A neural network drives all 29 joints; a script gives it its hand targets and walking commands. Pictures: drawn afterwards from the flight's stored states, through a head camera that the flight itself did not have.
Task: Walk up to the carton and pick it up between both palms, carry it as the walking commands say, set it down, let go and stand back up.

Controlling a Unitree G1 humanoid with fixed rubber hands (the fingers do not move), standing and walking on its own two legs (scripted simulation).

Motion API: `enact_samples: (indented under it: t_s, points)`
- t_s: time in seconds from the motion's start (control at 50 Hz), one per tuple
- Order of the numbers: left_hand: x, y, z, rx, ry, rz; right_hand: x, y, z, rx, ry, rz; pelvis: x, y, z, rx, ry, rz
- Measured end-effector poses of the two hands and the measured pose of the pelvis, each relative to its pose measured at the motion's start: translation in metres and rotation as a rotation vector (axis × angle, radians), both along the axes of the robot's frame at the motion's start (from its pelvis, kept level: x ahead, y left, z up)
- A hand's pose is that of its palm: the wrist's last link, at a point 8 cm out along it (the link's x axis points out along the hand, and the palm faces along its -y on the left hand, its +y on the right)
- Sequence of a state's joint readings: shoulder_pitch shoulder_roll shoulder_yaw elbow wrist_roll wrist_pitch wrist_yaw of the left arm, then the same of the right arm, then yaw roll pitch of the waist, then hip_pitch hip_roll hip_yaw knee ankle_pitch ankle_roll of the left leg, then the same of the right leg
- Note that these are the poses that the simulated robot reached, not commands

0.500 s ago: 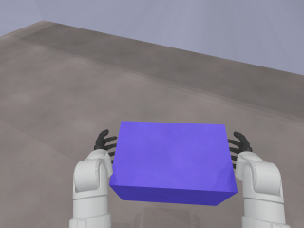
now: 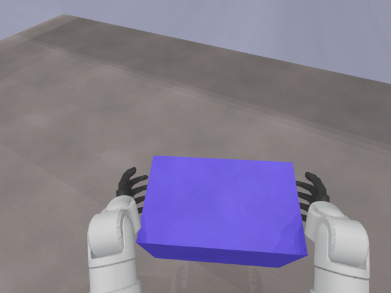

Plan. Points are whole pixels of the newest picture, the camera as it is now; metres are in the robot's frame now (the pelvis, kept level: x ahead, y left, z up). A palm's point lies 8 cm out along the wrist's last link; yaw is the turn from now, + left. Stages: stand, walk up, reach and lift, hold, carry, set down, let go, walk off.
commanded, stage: carry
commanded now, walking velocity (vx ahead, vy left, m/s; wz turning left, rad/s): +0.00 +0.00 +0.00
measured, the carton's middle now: (218, 213) +0.29 -0.01 +0.00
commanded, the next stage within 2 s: none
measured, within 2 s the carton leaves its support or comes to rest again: neither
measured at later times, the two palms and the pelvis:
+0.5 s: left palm (115, 183) +0.32 +0.21 +0.06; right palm (286, 182) +0.33 -0.14 +0.06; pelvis +0.06 +0.03 -0.01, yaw +1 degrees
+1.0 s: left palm (110, 160) +0.39 +0.24 +0.06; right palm (264, 153) +0.40 -0.11 +0.06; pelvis +0.14 +0.06 -0.01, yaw +3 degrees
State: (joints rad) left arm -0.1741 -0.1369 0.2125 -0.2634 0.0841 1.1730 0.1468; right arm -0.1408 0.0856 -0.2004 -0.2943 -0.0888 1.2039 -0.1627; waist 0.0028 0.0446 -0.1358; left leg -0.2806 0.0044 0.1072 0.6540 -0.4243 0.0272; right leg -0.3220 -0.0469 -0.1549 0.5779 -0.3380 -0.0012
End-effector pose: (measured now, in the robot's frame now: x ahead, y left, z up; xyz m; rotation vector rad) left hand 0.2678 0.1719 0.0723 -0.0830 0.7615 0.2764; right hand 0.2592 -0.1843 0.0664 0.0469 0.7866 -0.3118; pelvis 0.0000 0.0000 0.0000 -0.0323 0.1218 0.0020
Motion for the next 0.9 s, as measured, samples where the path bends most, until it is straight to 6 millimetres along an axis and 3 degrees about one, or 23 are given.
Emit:
enact_samples:
  t_s: [0.12, 0.22, 0.38, 0.56, 0.74, 0.9]
  points:
    - [0.012, 0.009, -0.003, -0.008, 0.010, -0.010, 0.013, 0.010, 0.006, -0.011, 0.009, -0.012, 0.012, 0.009, 0.004, -0.012, 0.013, 0.004]
    - [0.027, 0.015, -0.003, -0.004, -0.030, -0.005, 0.027, 0.015, 0.001, 0.000, -0.031, -0.009, 0.025, 0.011, -0.005, -0.011, -0.004, 0.002]
    - [0.035, 0.028, -0.012, -0.009, 0.005, 0.019, 0.049, 0.028, 0.000, -0.026, 0.003, 0.033, 0.047, 0.020, -0.004, 0.006, 0.000, 0.028]
    - [0.062, 0.041, -0.006, 0.002, -0.016, 0.033, 0.074, 0.041, -0.006, 0.002, -0.018, 0.032, 0.069, 0.031, -0.007, -0.009, -0.011, 0.026]
    - [0.084, 0.059, -0.003, -0.006, -0.018, 0.031, 0.103, 0.059, 0.009, -0.017, -0.021, 0.037, 0.092, 0.046, 0.000, -0.012, -0.004, 0.030]
    - [0.112, 0.063, -0.008, 0.001, -0.022, 0.038, 0.128, 0.063, -0.006, 0.003, -0.024, 0.036, 0.119, 0.052, -0.009, -0.010, -0.014, 0.045]
